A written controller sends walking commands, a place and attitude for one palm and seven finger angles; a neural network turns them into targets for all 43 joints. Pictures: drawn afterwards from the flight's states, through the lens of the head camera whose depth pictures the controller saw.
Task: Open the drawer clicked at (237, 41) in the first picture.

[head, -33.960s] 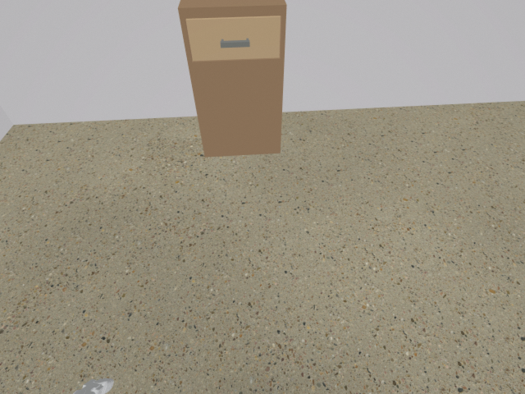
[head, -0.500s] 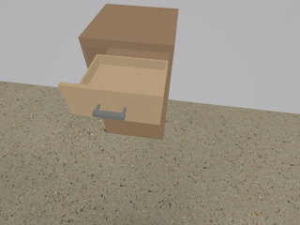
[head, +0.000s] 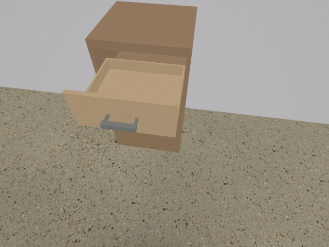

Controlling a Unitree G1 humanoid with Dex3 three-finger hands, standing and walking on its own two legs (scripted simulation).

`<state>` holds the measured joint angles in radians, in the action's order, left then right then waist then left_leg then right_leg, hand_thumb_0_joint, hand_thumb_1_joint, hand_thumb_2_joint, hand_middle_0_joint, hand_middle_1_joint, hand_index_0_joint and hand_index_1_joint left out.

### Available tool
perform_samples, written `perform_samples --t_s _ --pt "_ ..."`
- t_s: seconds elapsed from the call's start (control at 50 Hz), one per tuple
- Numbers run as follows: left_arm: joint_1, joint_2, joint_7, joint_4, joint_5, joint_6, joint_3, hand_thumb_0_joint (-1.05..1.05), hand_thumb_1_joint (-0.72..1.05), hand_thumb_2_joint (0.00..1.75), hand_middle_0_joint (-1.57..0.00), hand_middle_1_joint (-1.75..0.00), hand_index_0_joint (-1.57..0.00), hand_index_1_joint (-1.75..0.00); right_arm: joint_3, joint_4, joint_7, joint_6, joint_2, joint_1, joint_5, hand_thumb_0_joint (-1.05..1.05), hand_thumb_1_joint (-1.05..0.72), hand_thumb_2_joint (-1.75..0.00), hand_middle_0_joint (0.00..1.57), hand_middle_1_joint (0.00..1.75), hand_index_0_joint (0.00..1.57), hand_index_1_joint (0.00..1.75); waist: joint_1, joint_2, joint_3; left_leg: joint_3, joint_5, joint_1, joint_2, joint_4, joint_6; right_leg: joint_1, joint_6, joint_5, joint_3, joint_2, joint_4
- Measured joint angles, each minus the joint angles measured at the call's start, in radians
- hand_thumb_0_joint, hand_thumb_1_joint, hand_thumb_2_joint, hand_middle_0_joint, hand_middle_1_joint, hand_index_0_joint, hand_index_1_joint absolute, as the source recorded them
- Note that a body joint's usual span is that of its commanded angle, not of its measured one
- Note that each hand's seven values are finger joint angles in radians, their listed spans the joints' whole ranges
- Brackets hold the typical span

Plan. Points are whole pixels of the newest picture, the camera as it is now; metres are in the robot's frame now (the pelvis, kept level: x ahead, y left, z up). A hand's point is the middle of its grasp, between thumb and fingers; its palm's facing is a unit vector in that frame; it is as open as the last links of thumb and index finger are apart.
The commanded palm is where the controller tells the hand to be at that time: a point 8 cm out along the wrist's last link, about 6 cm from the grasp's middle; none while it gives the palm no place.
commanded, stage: look to check the result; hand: left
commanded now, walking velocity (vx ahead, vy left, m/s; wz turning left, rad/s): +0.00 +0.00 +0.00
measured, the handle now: (120, 122) +0.54 +0.20 -0.09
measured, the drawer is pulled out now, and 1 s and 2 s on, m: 0.30 0.30 0.30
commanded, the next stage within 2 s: stand and wait in 0.26 s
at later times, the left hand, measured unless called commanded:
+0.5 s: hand out of the picture +0.01 +0.16 -0.18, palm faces +0.04 -0.98 -0.18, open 7.4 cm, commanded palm none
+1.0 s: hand out of the picture +0.02 +0.15 -0.18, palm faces +0.04 -0.98 -0.18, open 7.4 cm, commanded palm none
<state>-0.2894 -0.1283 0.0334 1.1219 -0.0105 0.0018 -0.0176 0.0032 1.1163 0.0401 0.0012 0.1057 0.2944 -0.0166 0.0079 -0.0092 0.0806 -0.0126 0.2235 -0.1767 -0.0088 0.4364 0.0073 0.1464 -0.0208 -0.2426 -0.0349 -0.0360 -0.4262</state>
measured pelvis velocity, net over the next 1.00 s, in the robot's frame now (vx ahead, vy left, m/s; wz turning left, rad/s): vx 0.02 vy -0.01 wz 0.00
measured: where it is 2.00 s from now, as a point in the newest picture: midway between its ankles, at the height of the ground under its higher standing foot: outside the picture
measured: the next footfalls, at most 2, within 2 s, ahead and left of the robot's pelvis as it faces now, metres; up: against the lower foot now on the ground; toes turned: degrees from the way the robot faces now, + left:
none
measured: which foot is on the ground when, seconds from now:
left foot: down 0.00-1.00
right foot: down 0.00-1.00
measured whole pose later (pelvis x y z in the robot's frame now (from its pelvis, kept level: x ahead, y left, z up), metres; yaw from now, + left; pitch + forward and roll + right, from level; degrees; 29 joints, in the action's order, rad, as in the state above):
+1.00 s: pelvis +0.02 -0.01 +0.00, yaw +0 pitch -2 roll +0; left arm -0.27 -0.13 0.03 1.12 -0.01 0.01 -0.02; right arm 0.01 1.13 0.04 0.00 0.12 0.27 -0.01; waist 0.01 0.00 0.09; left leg -0.02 0.24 -0.14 -0.03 0.42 0.03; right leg 0.11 -0.04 -0.26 -0.03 -0.05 -0.41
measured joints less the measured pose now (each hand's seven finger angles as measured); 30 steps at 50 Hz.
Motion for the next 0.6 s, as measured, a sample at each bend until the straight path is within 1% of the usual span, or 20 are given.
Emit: perform_samples --t_s 0.36,0.6 --pt "0.018 0.001 0.000 -0.003 0.000 0.002 -0.001 0.00 0.90 0.89 -0.20 -0.30 -0.20 -0.30 0.001 0.006 0.001 -0.001 0.006 -0.011 0.001 0.00 -0.91 -0.90 0.20 0.30 0.20 0.30 0.001 0.006 0.004 -0.001 0.008 0.016 -0.005 -0.010 0.006 -0.014 -0.006 -0.009 0.001 -0.005 0.007" --pt "0.023 -0.002 0.000 -0.005 0.001 0.002 -0.003 0.00 0.90 0.89 -0.20 -0.30 -0.20 -0.30 0.000 0.006 0.002 -0.001 0.006 -0.012 0.001 0.00 -0.90 -0.90 0.20 0.30 0.20 0.30 0.002 -0.001 0.010 -0.003 0.011 0.020 -0.008 -0.016 0.010 -0.017 -0.011 -0.014 0.003 -0.007 0.010"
